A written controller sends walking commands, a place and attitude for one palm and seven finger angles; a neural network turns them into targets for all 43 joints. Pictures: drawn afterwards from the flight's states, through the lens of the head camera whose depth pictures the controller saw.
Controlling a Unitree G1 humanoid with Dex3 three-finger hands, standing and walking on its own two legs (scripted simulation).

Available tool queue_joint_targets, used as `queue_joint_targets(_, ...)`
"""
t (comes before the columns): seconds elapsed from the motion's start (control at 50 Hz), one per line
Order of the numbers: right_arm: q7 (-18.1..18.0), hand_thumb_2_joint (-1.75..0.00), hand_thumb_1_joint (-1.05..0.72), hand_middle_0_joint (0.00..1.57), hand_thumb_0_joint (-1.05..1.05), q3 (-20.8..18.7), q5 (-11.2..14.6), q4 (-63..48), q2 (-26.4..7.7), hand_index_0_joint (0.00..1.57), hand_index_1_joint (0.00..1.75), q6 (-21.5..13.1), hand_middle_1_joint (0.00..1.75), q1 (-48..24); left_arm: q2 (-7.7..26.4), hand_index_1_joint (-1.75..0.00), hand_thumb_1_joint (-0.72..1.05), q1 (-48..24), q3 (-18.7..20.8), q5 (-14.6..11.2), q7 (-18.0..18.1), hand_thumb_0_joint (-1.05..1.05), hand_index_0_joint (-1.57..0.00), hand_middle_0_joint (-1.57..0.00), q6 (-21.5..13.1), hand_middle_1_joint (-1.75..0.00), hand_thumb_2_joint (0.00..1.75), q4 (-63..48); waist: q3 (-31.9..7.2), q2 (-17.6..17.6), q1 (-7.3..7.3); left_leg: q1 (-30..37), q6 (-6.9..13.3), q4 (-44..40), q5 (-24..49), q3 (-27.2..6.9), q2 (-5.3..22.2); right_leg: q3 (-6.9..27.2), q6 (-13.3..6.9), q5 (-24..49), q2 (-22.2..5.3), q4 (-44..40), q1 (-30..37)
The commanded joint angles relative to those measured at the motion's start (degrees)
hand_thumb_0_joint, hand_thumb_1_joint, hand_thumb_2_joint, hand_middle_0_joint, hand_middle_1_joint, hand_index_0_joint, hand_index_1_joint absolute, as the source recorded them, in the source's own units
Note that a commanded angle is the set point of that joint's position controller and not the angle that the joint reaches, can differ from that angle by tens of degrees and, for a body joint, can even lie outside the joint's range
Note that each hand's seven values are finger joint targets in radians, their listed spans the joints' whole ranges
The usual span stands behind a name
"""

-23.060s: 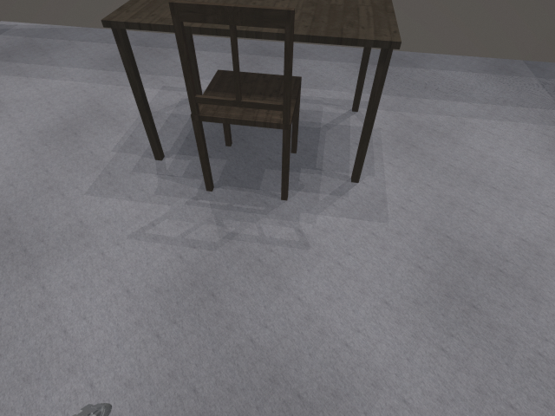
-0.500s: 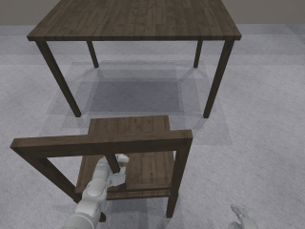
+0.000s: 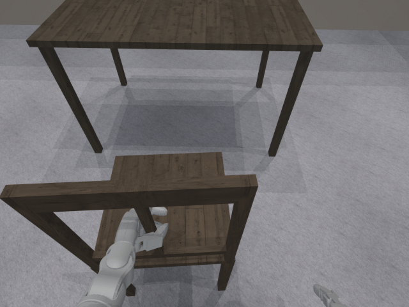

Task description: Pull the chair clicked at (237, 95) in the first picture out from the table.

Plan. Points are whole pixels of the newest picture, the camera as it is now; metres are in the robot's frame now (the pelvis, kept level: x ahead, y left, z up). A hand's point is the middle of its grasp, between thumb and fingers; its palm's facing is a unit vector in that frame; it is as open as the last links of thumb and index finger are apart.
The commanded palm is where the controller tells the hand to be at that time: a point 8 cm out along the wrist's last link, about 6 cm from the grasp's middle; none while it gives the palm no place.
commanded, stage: open the thumb and straighten the fingers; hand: left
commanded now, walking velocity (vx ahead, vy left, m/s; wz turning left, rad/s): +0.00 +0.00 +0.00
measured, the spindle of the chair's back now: (151, 231) +0.30 +0.12 -0.08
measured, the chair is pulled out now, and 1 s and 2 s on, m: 0.59 0.59 0.59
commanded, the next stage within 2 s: draw the fingers out of the gap in 0.58 s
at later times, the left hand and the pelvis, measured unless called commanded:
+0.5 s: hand (151, 241) +0.27 +0.12 -0.06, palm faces -0.07 -0.99 -0.15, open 16.5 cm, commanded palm +0.26 +0.17 -0.04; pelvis +0.00 +0.00 -0.03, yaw +2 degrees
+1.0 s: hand (142, 271) +0.21 +0.13 -0.06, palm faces -0.05 -0.99 -0.15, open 17.5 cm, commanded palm +0.20 +0.18 -0.04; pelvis +0.01 +0.00 -0.04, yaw +3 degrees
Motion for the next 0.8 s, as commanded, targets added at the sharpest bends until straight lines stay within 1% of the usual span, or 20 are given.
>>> queue_joint_targets(0.0,0.91,-0.90,-0.90,0.20,0.00,-2.32,0.14,-8.94,-7.47,0.20,0.30,-4.33,0.30,-3.60,4.59,-1.45,-0.19,-10.82,1.45,0.22,-0.65,0.00,-0.50,-0.50,-0.10,-1.45,0.37,-14.02,-13.82,0.67,0.87,-6.81,1.33,0.06,9.25,0.79,-0.25,-0.56,-1.16,9.53,-0.79,0.59,6.75)
queue_joint_targets(0.02,0.88,-0.90,-0.90,0.20,0.00,-2.45,0.12,-9.26,-7.85,0.20,0.30,-4.39,0.30,-3.52,5.89,-1.45,-0.31,-10.11,2.53,-0.01,-0.57,0.00,-0.50,-0.50,0.75,-1.45,0.32,-15.12,-14.32,0.34,1.19,-7.65,1.30,0.49,9.11,0.56,-0.29,-0.63,-1.38,9.24,-0.71,1.12,7.05)
queue_joint_targets(0.04,0.84,-0.90,-0.90,0.20,0.00,-2.37,0.10,-9.70,-7.70,0.20,0.30,-4.54,0.30,-3.45,4.64,-1.38,-0.43,-10.19,1.69,-0.05,-0.60,0.00,-0.47,-0.47,1.59,-1.38,0.26,-15.76,-14.91,0.31,1.00,-7.86,1.33,1.10,8.94,0.65,-0.40,-0.83,-1.15,8.96,-0.68,1.80,6.25)
queue_joint_targets(0.06,0.71,-0.90,-0.90,0.20,0.00,-2.47,0.10,-9.96,-7.92,0.20,0.30,-4.60,0.30,-3.31,6.00,-1.30,-0.55,-10.71,3.10,-0.29,-0.52,0.00,-0.45,-0.45,2.27,-1.30,0.20,-16.74,-15.69,-0.50,1.06,-8.34,1.34,1.68,8.64,0.51,-0.31,-0.75,-0.98,8.46,-0.65,2.19,5.98)
queue_joint_targets(0.18,-0.06,-0.90,-0.90,0.20,0.00,-2.52,-0.21,-11.72,-8.03,0.20,0.30,-5.34,0.30,-2.85,3.84,-0.87,-0.55,-9.25,1.73,-0.49,-0.74,0.00,-0.30,-0.30,5.28,-0.87,0.20,-20.72,-17.49,-2.43,0.89,-9.76,1.33,4.42,9.48,0.26,-0.35,-1.43,-0.64,8.89,-0.53,4.86,4.04)
queue_joint_targets(0.24,-0.49,-0.90,-0.90,0.20,0.00,-2.35,-0.28,-12.29,-8.36,0.20,0.30,-5.76,0.30,-2.66,4.82,-0.65,-0.55,-7.83,2.36,-0.64,-1.01,0.00,-0.22,-0.22,6.24,-0.65,0.20,-22.56,-17.36,-3.59,0.90,-10.98,1.37,5.36,9.48,-0.09,-0.46,-1.54,-0.58,9.28,-0.59,5.71,3.82)
queue_joint_targets(0.28,-0.73,-0.90,-0.90,0.20,0.00,-2.12,-0.26,-12.45,-8.23,0.20,0.30,-5.89,0.30,-2.61,4.42,-0.51,-0.55,-9.04,1.54,-0.47,-1.27,0.00,-0.18,-0.18,6.89,-0.51,0.20,-23.23,-16.92,-4.43,0.14,-11.77,1.58,6.21,8.22,-0.12,-0.67,-1.49,-0.20,8.12,-0.62,5.81,2.86)
queue_joint_targets(0.32,-1.03,-0.90,-0.90,0.20,0.00,-2.00,-0.33,-12.60,-8.43,0.20,0.30,-6.05,0.30,-2.76,5.64,-0.36,-0.55,-9.85,2.09,-0.25,-1.40,0.00,-0.13,-0.13,7.35,-0.36,0.20,-24.81,-16.53,-2.56,0.40,-11.82,1.59,6.44,8.21,-0.43,-0.75,-1.51,-0.48,7.44,-0.58,6.11,2.15)
queue_joint_targets(0.34,-1.08,-0.90,-0.90,0.20,0.00,-2.08,-0.46,-12.84,-8.39,0.20,0.30,-6.17,0.30,-2.53,7.35,-0.29,-0.55,-5.56,4.43,-0.05,-1.46,0.00,-0.10,-0.10,7.67,-0.29,0.20,-23.38,-16.44,-2.98,1.23,-12.39,1.49,6.85,8.30,-0.43,-0.80,-1.69,-0.49,7.29,-0.62,6.72,2.18)
queue_joint_targets(0.36,-0.93,-0.90,-0.90,0.20,0.00,-1.79,-0.34,-13.22,-8.07,0.20,0.30,-6.23,0.30,-2.66,4.92,-0.22,-0.55,-4.97,1.78,-0.11,-1.89,0.00,-0.07,-0.07,7.84,-0.22,0.20,-24.71,-16.52,-2.90,0.71,-12.06,1.56,7.22,8.45,-0.47,-0.88,-1.76,-0.40,7.58,-0.70,6.85,1.59)
queue_joint_targets(0.4,-0.97,-0.90,-0.90,0.20,0.00,-1.67,-0.35,-13.78,-7.94,0.20,0.30,-6.48,0.30,-2.81,4.10,-0.07,-0.55,-6.56,0.21,-0.16,-2.17,0.00,-0.02,-0.02,8.02,-0.07,0.20,-27.60,-17.03,-1.72,0.18,-11.76,1.58,7.80,8.33,-0.68,-0.89,-1.81,-0.33,7.12,-0.75,7.13,0.80)
queue_joint_targets(0.42,-1.20,-0.90,-0.90,0.20,0.00,-1.78,-0.39,-13.83,-8.12,0.20,0.30,-6.66,0.30,-2.67,5.33,0.00,-0.55,-6.82,1.27,-0.24,-2.02,0.00,0.00,0.00,8.11,0.00,0.20,-28.55,-17.35,-2.43,0.23,-11.75,1.66,8.03,9.10,-0.93,-0.83,-1.85,-0.49,7.86,-0.69,7.25,1.25)
queue_joint_targets(0.46,-1.37,-0.90,-0.90,0.20,0.00,-1.58,-0.38,-13.94,-7.88,0.20,0.30,-6.97,0.30,-2.71,4.32,0.00,-0.55,-5.27,0.16,-0.23,-1.99,0.00,0.00,0.00,8.54,0.00,0.20,-29.22,-17.30,-2.09,0.01,-11.61,1.68,8.49,8.92,-0.92,-0.90,-2.05,-0.28,7.68,-0.72,7.56,0.58)
queue_joint_targets(0.52,-1.65,-0.90,-0.90,0.20,0.00,-1.61,-0.57,-14.21,-8.15,0.20,0.30,-7.29,0.30,-2.64,5.84,0.00,-0.55,-3.33,1.55,-0.10,-1.61,0.00,0.00,0.00,8.98,0.00,0.20,-30.21,-17.54,-2.82,0.65,-12.48,1.64,8.74,9.68,-1.31,-0.98,-2.24,-0.55,8.51,-0.74,8.03,1.39)
queue_joint_targets(0.54,-1.61,-0.90,-0.90,0.20,0.00,-1.46,-0.56,-14.29,-7.89,0.20,0.30,-7.39,0.30,-2.47,4.48,0.00,-0.55,-3.12,0.03,-0.07,-1.69,0.00,0.00,0.00,9.23,0.00,0.20,-30.80,-17.51,-2.66,0.15,-12.17,1.70,9.17,9.92,-1.19,-1.07,-2.20,-0.34,9.10,-0.87,8.17,1.15)
queue_joint_targets(0.64,-1.66,-0.90,-0.90,0.20,0.00,-1.38,-0.55,-14.84,-8.07,0.20,0.30,-7.19,0.30,-2.62,6.46,0.00,-0.55,0.15,1.62,0.16,-1.67,0.00,0.00,0.00,10.33,0.00,0.20,-32.19,-16.82,-3.11,0.59,-13.46,1.71,9.70,9.20,-1.18,-1.17,-2.17,-0.38,8.62,-0.96,8.40,0.97)
queue_joint_targets(0.66,-1.61,-0.90,-0.90,0.20,0.00,-1.43,-0.70,-15.11,-8.07,0.20,0.30,-7.11,0.30,-2.48,6.59,0.00,-0.55,4.26,2.34,0.47,-1.90,0.00,0.00,0.00,10.60,0.00,0.20,-30.24,-16.11,-3.61,1.19,-14.65,1.53,9.83,8.92,-1.20,-1.26,-2.36,-0.48,8.33,-0.96,8.97,0.94)
queue_joint_targets(0.68,-1.40,-0.90,-0.90,0.20,0.00,-1.30,-0.60,-15.79,-7.79,0.20,0.30,-7.09,0.30,-2.87,5.24,0.00,-0.55,6.20,0.76,0.47,-2.15,0.00,0.00,0.00,10.59,0.00,0.20,-32.17,-16.49,-1.87,1.47,-14.50,1.51,9.93,8.91,-1.08,-1.32,-2.33,-0.57,8.24,-1.08,9.09,0.75)
queue_joint_targets(0.72,-1.35,-0.90,-0.90,0.20,0.00,-1.44,-0.58,-17.00,-7.79,0.20,0.30,-7.33,0.30,-3.20,5.82,0.00,-0.55,9.65,0.66,0.52,-2.09,0.00,0.00,0.00,10.60,0.00,0.20,-35.94,-16.97,-0.25,1.87,-13.95,1.44,10.23,10.18,-1.17,-1.20,-2.52,-0.92,9.06,-1.17,9.44,0.78)
queue_joint_targets(0.78,-1.57,-0.90,-0.90,0.20,0.00,-1.27,-0.56,-17.85,-7.67,0.20,0.30,-7.68,0.30,-2.78,6.26,0.00,-0.55,12.24,0.23,0.46,-1.79,0.00,0.00,0.00,10.40,0.00,0.20,-40.22,-16.05,-2.37,1.08,-15.08,1.57,11.03,9.01,-1.44,-1.27,-2.55,-0.58,7.97,-1.04,9.74,-0.08)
